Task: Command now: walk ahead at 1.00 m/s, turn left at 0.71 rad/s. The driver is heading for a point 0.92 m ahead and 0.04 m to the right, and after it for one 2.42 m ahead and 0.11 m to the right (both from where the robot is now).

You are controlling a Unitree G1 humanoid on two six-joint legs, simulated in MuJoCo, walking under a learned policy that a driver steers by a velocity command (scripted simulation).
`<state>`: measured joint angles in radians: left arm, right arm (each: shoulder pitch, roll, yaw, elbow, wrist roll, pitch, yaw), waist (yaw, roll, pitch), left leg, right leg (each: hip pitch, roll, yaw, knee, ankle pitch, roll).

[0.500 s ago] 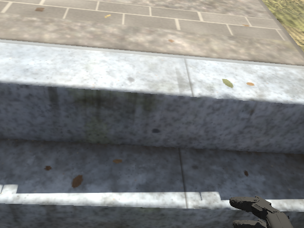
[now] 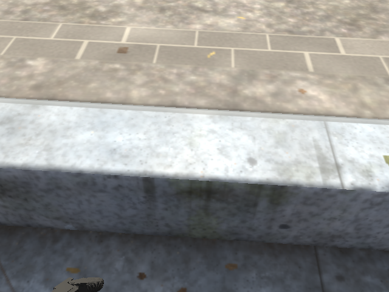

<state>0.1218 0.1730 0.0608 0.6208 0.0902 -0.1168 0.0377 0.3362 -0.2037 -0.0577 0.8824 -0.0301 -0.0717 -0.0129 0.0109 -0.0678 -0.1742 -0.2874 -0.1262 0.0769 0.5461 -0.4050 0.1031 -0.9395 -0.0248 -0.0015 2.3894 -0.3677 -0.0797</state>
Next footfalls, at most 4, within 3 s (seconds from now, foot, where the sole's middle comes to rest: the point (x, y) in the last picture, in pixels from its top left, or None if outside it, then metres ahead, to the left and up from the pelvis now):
0.22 right None -0.10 -0.08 -0.74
0.52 left None -0.10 0.13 -0.75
0.74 right None -0.15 0.05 -0.73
1.00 left None -0.12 0.29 -0.76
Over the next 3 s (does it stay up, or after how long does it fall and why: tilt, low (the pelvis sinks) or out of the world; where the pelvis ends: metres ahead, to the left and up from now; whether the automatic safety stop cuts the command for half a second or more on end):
falls after 1.40 s (tilt)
